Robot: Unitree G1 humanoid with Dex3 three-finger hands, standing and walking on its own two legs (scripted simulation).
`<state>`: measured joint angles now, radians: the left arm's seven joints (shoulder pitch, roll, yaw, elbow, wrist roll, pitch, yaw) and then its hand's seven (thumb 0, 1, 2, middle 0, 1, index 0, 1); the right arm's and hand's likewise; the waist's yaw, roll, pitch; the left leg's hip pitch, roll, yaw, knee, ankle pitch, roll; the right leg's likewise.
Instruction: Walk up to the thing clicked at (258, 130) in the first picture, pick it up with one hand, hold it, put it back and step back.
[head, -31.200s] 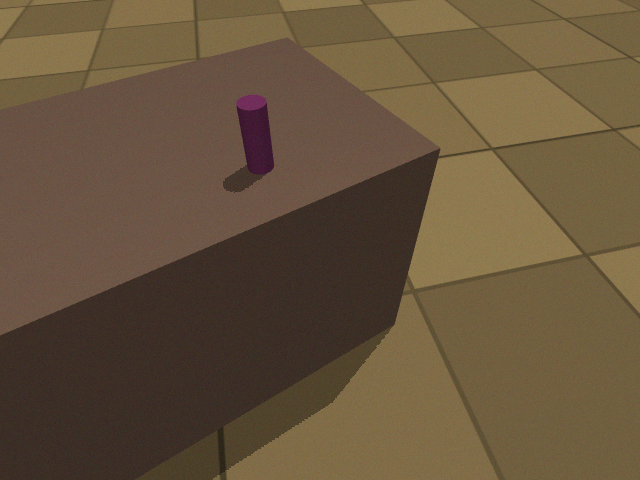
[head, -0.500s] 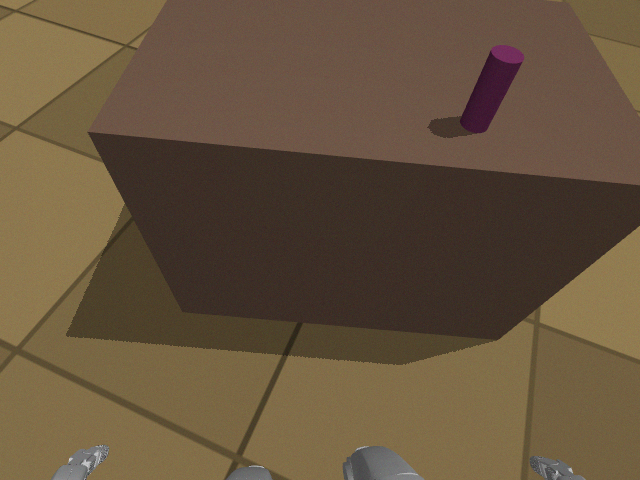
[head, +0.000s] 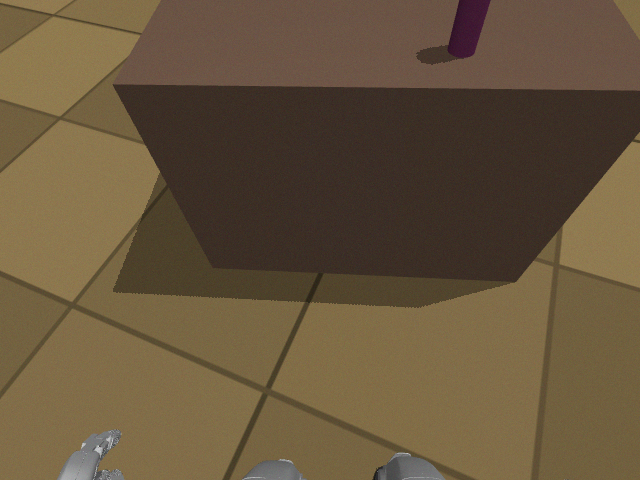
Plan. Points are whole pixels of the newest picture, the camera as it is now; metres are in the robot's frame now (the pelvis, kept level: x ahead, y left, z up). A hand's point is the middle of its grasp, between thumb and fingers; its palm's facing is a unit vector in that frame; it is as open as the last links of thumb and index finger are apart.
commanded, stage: step back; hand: right
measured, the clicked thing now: (470, 14) +0.87 -0.25 +0.06
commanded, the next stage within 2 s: stand in 1.64 s
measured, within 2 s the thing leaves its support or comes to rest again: neither
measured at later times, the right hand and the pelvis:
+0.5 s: hand out of the picture -0.04 -0.30 -0.14, palm faces +0.01 +0.92 -0.38, open 7.4 cm; pelvis -0.17 -0.03 +0.00, yaw -4 degrees
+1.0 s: hand out of the picture -0.17 -0.28 -0.14, palm faces -0.06 +0.94 -0.34, open 7.4 cm; pelvis -0.25 -0.03 +0.01, yaw +1 degrees
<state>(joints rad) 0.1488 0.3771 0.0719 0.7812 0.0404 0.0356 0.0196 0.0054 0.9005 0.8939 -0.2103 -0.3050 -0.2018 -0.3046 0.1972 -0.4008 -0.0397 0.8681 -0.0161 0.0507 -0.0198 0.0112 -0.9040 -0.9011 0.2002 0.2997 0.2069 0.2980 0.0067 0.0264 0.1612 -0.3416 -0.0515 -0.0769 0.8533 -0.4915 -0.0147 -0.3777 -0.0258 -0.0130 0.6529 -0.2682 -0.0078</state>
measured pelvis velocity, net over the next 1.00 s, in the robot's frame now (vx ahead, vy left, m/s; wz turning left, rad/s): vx -0.25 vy -0.03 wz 0.02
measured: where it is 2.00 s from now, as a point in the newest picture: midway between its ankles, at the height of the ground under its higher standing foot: outside the picture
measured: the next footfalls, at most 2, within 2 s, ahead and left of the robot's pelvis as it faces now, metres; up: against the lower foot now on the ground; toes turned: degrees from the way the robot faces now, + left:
left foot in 0.04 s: +0.01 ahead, +0.12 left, +0.00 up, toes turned -1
right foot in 0.40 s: -0.18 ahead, -0.12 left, +0.00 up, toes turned +0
